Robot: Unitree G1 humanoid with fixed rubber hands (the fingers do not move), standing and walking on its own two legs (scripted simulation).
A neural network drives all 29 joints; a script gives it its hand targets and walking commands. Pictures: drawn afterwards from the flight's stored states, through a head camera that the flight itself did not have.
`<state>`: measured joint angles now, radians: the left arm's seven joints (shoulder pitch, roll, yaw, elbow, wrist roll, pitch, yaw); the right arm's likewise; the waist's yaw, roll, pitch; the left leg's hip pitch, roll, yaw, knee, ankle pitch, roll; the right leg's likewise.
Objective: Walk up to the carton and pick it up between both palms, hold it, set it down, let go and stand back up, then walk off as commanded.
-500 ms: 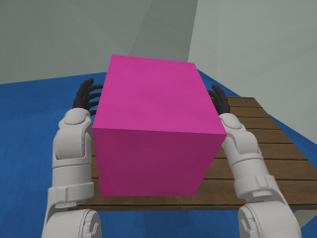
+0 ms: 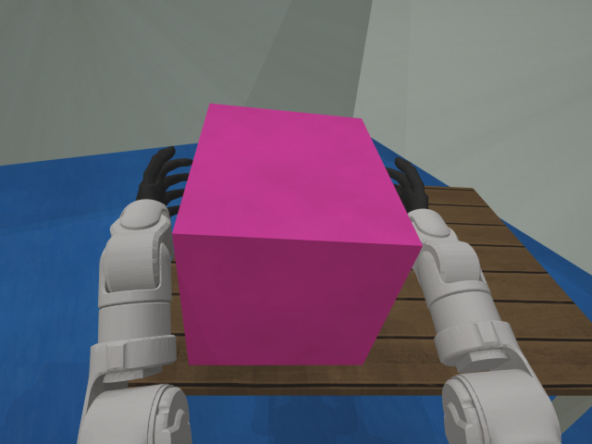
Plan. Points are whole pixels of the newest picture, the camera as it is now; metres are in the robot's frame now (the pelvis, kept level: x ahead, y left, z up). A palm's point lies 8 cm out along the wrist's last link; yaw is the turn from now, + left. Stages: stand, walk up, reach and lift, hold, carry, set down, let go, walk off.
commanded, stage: hold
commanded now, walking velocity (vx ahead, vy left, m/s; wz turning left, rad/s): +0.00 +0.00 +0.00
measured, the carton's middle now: (283, 229) +0.40 +0.01 +0.16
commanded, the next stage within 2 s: none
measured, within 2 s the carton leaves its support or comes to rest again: neither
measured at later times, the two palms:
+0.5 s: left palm (156, 205) +0.36 +0.18 +0.22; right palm (409, 214) +0.37 -0.16 +0.22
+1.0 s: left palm (155, 204) +0.36 +0.18 +0.23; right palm (410, 212) +0.36 -0.16 +0.22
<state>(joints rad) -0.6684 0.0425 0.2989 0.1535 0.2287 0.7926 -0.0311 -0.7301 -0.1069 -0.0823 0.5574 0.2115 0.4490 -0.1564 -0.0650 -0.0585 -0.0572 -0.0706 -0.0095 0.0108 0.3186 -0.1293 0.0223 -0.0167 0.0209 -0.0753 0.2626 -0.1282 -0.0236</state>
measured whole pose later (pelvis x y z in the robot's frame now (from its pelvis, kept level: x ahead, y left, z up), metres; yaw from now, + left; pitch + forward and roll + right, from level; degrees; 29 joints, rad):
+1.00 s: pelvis +0.00 +0.00 +0.00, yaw +0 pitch -6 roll -1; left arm -0.65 0.03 0.29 0.12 0.23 0.79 -0.02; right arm -0.71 -0.12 -0.07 0.52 0.23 0.44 -0.16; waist -0.07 -0.05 -0.06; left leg -0.07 -0.01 0.02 0.32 -0.13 0.03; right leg -0.02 0.02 -0.06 0.25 -0.12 -0.02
